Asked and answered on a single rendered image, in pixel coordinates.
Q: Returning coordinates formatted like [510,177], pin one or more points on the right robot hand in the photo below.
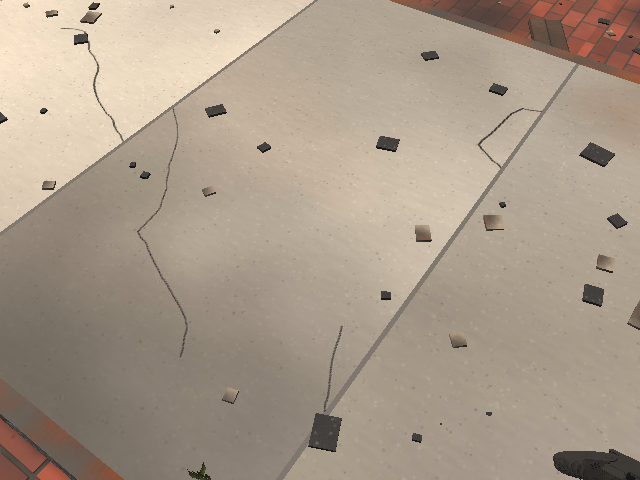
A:
[592,465]

